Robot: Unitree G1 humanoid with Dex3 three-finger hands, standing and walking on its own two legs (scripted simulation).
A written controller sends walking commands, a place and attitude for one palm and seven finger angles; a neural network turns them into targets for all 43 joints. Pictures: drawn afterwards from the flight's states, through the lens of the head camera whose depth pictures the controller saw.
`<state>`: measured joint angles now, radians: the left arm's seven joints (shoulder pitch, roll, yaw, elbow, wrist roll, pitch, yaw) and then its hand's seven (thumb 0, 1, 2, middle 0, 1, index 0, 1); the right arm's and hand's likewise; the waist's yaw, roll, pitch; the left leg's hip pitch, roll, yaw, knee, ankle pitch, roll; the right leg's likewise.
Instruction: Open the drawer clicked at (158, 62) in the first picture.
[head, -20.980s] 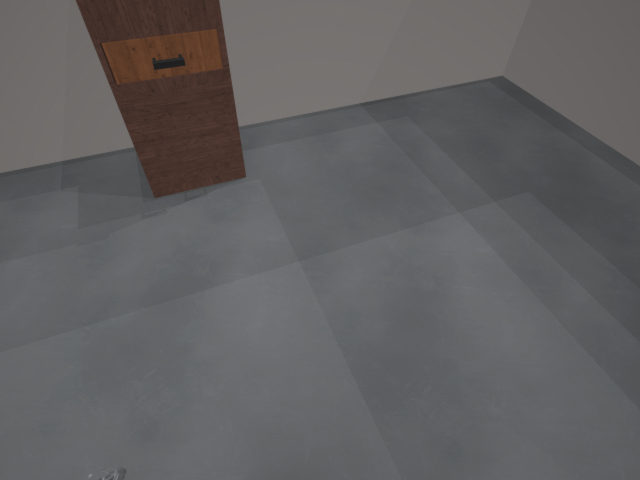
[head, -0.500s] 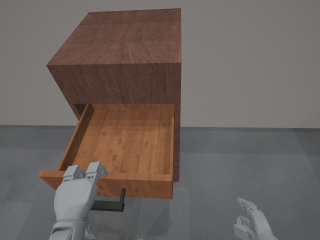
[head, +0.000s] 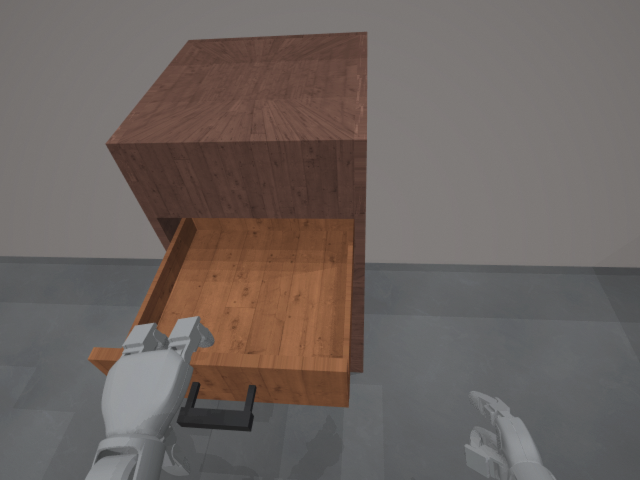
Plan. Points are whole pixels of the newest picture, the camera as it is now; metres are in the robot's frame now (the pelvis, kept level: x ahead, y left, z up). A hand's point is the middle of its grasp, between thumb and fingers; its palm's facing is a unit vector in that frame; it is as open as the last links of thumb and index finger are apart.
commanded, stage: draw the hand back to the body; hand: left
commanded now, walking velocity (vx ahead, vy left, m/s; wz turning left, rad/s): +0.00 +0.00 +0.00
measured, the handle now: (219, 404) +0.25 +0.20 -0.12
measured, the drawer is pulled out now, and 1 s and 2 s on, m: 0.30 0.30 0.30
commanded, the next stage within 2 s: step back with the hand held close in 1.70 s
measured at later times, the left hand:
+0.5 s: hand (137, 400) +0.19 +0.23 +0.06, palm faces +0.04 -0.14 -0.99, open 13.8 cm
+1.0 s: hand (113, 352) +0.20 +0.22 +0.15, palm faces +0.30 -0.88 -0.36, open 12.9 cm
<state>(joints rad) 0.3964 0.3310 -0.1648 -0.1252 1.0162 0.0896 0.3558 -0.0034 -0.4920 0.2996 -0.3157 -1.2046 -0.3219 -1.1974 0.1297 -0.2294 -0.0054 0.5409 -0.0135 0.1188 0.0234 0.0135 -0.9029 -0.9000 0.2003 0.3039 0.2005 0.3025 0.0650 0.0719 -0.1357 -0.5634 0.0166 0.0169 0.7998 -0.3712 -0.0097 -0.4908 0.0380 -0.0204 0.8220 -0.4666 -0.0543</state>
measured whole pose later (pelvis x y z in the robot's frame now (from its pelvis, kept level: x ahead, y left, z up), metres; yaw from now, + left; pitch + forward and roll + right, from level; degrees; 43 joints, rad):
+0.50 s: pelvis +0.01 +0.01 +0.01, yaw +0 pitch +6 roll +0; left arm 0.52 0.39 -0.07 -0.29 0.96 0.05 0.27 0.00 -0.49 0.30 -0.32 -1.20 -0.32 -1.20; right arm 0.14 -0.25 -0.01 0.53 -0.01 0.11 0.02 0.01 -0.90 -0.90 0.20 0.30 0.20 0.30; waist 0.08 0.08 -0.12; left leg -0.50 0.02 0.02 0.75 -0.36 0.00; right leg -0.42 0.04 -0.02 0.75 -0.44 -0.05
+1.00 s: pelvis +0.02 +0.01 +0.03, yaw +2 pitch -1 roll +0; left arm 0.55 0.29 0.13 -0.44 -0.02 -0.07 0.14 -0.01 -0.25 0.40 -0.29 -1.05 -0.30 -1.04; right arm 0.22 -0.20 0.06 0.57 0.01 -0.12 -0.09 0.01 -0.90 -0.90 0.20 0.30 0.20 0.30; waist 0.03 0.05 -0.01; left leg -0.23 0.00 -0.01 0.54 -0.29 0.00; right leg -0.13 0.03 -0.04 0.51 -0.36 -0.04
